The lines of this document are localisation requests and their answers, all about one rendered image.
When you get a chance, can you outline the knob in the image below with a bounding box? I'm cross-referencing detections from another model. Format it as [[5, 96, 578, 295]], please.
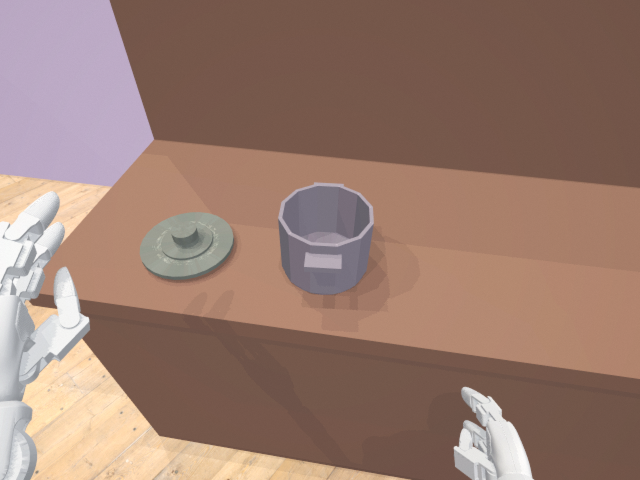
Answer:
[[171, 221, 198, 245]]

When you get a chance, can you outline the lid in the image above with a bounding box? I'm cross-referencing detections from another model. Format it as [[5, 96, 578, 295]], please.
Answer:
[[140, 212, 234, 280]]

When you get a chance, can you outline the left robot hand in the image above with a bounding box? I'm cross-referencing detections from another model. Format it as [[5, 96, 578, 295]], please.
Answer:
[[0, 191, 90, 402]]

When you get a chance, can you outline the robot left forearm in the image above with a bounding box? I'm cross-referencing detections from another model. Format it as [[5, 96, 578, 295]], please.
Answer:
[[0, 401, 37, 480]]

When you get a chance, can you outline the table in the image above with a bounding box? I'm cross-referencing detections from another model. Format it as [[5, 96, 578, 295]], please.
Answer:
[[28, 0, 640, 480]]

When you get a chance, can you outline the pot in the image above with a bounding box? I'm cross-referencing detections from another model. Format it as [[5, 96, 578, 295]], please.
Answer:
[[278, 182, 374, 295]]

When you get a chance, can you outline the right robot hand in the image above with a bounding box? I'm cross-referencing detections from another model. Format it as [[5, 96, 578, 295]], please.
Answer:
[[454, 387, 533, 480]]

